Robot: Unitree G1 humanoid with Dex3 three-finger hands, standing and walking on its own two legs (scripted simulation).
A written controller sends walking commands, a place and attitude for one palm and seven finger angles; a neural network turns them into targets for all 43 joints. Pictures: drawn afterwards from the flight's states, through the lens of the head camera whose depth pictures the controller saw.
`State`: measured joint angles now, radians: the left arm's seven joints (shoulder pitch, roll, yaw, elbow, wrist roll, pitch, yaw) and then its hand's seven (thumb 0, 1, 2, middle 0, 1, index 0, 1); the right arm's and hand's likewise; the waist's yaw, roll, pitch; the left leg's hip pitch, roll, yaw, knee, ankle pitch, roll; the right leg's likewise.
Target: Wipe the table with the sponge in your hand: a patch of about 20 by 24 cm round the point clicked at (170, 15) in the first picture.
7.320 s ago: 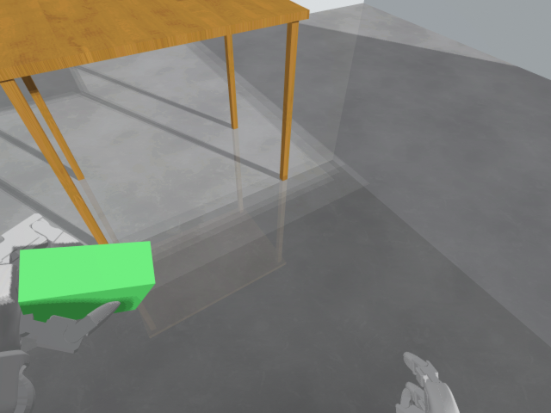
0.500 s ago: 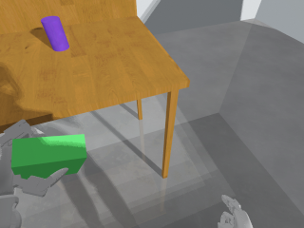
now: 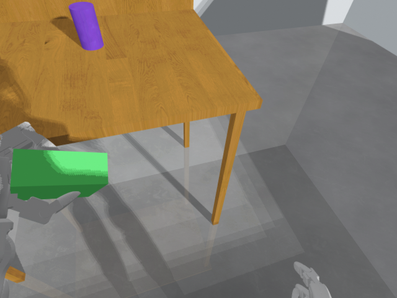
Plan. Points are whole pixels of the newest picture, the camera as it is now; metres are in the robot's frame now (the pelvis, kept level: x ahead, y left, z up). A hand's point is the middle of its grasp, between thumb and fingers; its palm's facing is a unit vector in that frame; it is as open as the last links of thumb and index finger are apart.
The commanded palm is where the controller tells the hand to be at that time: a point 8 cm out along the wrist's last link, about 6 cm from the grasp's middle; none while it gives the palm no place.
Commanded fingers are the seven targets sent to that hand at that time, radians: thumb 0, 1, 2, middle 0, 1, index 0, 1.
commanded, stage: look again from close up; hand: left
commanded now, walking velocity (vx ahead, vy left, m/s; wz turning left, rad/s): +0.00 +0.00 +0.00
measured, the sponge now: (71, 177) +0.25 +0.24 +0.15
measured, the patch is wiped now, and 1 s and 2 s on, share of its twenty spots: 0.00 0.00 0.00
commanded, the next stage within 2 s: shuffle to correct the standing spot in 0.18 s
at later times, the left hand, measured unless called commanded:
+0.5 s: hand (41, 151) +0.28 +0.30 +0.16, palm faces +0.42 -0.85 -0.32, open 9.2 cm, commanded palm +0.23 +0.33 +0.18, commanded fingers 0.00 0.10 1.30 -1.20 -1.60 -1.20 -1.60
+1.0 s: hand (62, 108) +0.38 +0.31 +0.17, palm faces +0.34 -0.82 -0.46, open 9.2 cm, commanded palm +0.30 +0.37 +0.18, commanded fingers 0.00 0.10 1.30 -1.20 -1.60 -1.20 -1.60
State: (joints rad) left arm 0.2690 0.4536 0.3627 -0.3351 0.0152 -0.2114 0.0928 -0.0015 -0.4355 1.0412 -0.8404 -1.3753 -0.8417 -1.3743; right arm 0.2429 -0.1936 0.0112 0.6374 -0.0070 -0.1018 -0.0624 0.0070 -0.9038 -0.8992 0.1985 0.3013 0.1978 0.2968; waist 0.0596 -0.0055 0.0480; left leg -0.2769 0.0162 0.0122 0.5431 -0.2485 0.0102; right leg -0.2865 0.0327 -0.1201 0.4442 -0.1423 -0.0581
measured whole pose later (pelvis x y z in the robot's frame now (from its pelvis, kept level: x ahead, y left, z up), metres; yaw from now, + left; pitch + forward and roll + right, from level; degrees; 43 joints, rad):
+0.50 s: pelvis +0.06 +0.05 +0.00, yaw -1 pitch -1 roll -1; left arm 0.35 0.33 0.36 -0.42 -0.02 -0.23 0.09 0.00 -0.43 1.04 -0.83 -1.39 -0.83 -1.39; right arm 0.22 -0.19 0.04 0.56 -0.02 -0.15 0.00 0.01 -0.90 -0.90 0.20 0.30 0.20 0.30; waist 0.05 -0.03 0.02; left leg -0.20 -0.04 0.05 0.57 -0.36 0.08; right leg -0.25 -0.02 -0.06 0.54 -0.28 0.00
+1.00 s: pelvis +0.16 +0.08 -0.02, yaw +4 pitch -1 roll -1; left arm 0.44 0.45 0.42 -0.58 -0.05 -0.23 0.09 0.00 -0.43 1.04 -0.83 -1.39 -0.83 -1.39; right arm 0.30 -0.17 0.01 0.54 0.00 -0.08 0.02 0.01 -0.90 -0.90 0.20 0.30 0.20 0.30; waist -0.07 -0.02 0.10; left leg -0.19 -0.09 0.06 0.88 -0.45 0.03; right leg -0.38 0.01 -0.23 0.61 -0.20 -0.11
